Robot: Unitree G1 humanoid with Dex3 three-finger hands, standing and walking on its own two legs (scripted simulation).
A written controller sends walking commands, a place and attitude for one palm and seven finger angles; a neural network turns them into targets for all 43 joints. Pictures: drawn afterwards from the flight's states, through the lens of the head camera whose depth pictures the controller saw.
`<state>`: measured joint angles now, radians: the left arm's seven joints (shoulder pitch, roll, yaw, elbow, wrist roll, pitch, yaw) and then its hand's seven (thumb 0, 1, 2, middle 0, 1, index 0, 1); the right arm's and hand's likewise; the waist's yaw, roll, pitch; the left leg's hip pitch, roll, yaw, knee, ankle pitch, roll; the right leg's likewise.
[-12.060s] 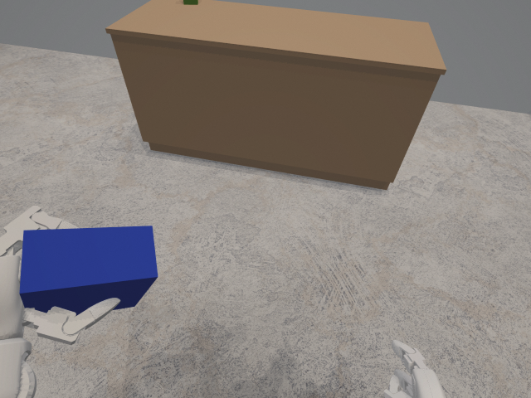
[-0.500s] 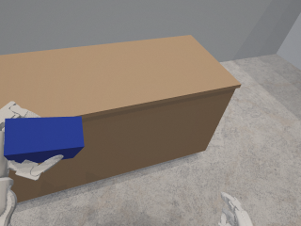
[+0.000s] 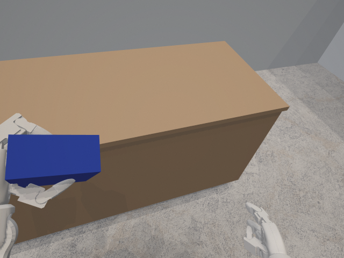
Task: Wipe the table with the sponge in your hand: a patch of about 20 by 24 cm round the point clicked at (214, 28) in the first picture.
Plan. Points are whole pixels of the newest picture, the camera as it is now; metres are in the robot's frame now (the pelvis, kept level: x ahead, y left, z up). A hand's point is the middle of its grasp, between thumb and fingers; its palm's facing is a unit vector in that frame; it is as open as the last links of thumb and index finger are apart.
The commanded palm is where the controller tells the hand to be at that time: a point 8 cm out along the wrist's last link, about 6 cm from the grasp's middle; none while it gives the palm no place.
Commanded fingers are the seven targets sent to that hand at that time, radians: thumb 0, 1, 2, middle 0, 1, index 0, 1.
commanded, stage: shuffle to correct the standing spot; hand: left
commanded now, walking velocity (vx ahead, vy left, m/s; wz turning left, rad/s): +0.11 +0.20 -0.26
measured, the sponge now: (68, 162) +0.24 +0.21 +0.15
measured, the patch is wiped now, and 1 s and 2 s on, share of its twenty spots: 0.00 0.00 0.00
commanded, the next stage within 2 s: none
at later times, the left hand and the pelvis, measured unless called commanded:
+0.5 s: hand (46, 124) +0.30 +0.27 +0.18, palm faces +0.26 -0.86 -0.44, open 10.1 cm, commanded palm +0.23 +0.33 +0.19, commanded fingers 0.00 0.10 1.30 -1.20 -1.60 -1.20 -1.60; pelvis +0.05 +0.06 +0.00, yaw -5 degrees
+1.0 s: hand out of the picture +0.29 +0.39 +0.19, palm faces +0.35 -0.84 -0.41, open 10.1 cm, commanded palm +0.25 +0.44 +0.19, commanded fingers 0.00 0.10 1.30 -1.20 -1.60 -1.20 -1.60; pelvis +0.06 +0.18 +0.00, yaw -5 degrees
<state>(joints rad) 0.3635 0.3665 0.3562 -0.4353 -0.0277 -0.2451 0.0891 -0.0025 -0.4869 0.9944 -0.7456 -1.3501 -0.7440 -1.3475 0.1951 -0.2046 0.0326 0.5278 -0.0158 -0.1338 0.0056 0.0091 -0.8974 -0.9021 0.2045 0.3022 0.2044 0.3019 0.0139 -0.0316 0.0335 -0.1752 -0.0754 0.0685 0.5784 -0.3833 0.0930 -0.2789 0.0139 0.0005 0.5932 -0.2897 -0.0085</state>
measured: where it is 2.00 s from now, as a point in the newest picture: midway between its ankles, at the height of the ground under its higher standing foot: outside the picture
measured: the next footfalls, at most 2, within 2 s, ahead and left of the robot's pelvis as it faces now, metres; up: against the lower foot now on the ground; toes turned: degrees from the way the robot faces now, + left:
left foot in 0.20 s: +0.09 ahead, +0.13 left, +0.00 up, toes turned -3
right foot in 0.42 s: +0.09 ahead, -0.04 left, +0.00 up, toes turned -10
